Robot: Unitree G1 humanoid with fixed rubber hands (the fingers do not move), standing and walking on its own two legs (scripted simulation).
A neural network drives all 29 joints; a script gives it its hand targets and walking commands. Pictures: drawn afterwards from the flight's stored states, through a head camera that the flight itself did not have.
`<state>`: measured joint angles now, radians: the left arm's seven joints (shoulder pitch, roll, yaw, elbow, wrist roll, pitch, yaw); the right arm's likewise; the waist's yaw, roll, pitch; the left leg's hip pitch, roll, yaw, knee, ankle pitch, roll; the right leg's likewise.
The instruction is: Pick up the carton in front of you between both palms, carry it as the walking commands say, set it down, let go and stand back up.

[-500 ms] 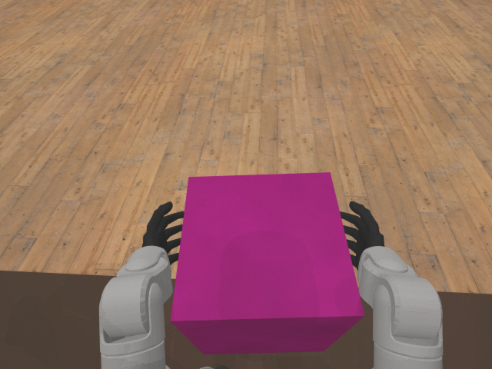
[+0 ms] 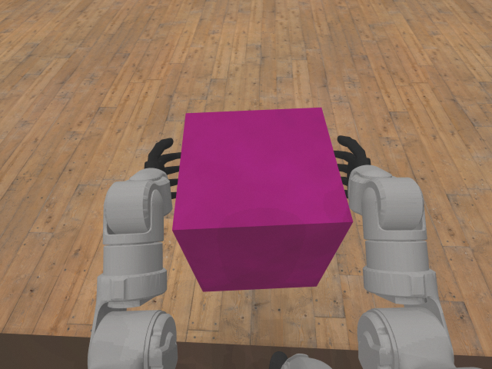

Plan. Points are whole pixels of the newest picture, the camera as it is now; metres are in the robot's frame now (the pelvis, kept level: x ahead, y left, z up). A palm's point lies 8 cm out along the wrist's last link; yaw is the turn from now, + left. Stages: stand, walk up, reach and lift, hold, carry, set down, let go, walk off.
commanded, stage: carry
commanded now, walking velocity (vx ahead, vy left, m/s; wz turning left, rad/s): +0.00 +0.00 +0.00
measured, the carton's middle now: (257, 207) +0.36 +0.00 +0.05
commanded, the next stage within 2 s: none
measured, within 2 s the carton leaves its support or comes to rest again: neither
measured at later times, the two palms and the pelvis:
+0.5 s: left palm (163, 126) +0.50 +0.16 +0.12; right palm (331, 125) +0.49 -0.14 +0.12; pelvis +0.13 +0.02 +0.01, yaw -2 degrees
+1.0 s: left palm (150, 127) +0.48 +0.17 +0.14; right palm (328, 126) +0.47 -0.13 +0.14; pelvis +0.13 +0.03 +0.01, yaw -1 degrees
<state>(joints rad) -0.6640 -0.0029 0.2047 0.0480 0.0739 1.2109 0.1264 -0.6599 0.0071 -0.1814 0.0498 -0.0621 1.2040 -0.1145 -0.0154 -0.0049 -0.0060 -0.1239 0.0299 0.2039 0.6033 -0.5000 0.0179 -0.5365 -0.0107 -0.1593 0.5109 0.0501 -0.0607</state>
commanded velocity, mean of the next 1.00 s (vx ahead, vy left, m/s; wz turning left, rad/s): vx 0.00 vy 0.00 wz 0.00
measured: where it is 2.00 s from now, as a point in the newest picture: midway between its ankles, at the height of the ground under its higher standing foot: (247, 336)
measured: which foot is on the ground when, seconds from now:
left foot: down 0.00-0.02, up 0.04-0.30, down 0.32-1.00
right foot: down 0.00-1.00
